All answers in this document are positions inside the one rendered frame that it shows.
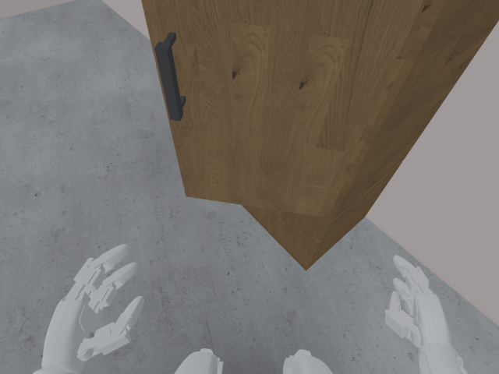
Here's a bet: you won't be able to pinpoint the right robot hand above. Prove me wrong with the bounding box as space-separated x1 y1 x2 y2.
385 255 452 349

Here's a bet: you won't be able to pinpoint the robot right shin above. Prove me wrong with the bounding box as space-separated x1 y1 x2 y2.
293 349 311 357

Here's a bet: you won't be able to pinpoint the cupboard door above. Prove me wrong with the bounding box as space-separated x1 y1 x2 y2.
141 0 424 217

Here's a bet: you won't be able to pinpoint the handle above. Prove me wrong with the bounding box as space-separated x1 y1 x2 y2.
154 32 186 121

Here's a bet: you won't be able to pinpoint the right robot forearm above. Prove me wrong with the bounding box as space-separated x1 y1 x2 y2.
418 344 469 374

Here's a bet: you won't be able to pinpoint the left robot hand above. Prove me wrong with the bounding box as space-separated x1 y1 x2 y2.
41 244 144 373

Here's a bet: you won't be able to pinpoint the robot right thigh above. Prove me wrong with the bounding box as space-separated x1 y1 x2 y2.
283 354 333 374

